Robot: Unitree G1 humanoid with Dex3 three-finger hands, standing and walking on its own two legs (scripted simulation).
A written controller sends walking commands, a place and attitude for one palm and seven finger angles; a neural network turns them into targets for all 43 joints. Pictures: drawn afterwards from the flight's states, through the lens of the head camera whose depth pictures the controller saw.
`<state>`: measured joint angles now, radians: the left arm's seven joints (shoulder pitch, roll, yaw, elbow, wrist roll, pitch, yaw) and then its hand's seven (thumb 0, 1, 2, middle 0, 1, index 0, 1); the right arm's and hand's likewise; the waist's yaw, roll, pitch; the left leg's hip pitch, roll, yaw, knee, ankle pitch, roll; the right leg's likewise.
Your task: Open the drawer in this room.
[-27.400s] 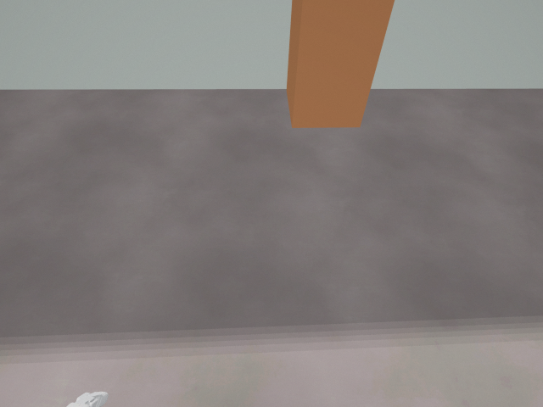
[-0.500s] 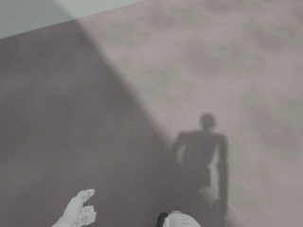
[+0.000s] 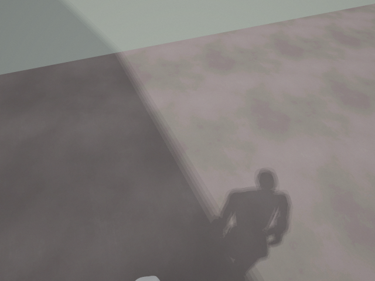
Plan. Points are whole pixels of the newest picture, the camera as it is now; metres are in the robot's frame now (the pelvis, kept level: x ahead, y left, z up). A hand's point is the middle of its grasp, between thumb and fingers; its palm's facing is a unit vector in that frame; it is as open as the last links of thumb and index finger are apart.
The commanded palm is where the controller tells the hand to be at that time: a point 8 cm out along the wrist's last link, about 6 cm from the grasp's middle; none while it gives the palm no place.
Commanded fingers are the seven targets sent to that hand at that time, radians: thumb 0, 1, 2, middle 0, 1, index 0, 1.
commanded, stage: turn to face it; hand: left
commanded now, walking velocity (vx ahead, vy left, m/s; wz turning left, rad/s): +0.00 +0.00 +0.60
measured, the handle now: out of the picture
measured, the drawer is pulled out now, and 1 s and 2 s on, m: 0.00 0.00 0.00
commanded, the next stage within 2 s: none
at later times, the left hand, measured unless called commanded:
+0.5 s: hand out of the picture +0.10 +0.22 -0.15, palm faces +0.24 -0.93 -0.26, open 7.3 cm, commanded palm none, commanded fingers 0.00 0.90 0.90 -0.20 -0.30 -0.20 -0.30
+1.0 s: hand out of the picture -0.08 +0.12 -0.16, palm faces +0.58 -0.77 -0.28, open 7.3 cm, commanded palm none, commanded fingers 0.00 0.90 0.90 -0.20 -0.30 -0.20 -0.30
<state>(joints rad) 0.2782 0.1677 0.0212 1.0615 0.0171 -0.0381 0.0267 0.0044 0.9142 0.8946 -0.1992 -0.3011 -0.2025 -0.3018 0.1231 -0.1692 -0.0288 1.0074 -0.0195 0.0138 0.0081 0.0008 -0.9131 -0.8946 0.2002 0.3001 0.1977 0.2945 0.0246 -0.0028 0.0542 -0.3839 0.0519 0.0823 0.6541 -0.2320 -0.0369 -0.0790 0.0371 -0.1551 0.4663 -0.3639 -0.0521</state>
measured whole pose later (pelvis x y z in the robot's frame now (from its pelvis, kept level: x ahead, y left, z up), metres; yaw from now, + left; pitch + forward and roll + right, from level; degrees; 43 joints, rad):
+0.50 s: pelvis +0.02 -0.02 +0.01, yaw +15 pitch +2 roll -2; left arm 0.08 0.24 0.07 0.90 0.01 0.05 0.03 0.01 0.91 0.89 -0.20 -0.30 -0.20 -0.30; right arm 0.25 -0.21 -0.08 0.95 -0.03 0.05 0.01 0.00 -0.91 -0.89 0.21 0.30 0.20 0.30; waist -0.06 0.02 0.06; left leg -0.37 -0.06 -0.14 0.48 -0.14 0.03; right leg -0.39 -0.02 0.02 0.82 -0.44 0.08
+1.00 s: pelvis +0.02 -0.06 +0.00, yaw +36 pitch +0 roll +2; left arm 0.28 0.22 0.04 0.92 0.03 0.02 0.02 0.01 0.91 0.89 -0.20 -0.30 -0.21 -0.30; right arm 0.07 -0.27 -0.07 0.92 -0.02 0.09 0.03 0.01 -0.91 -0.89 0.20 0.30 0.20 0.29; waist 0.03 -0.01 0.13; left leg -0.34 0.03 0.06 0.77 -0.43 -0.06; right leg -0.18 -0.15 -0.25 0.56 -0.36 0.01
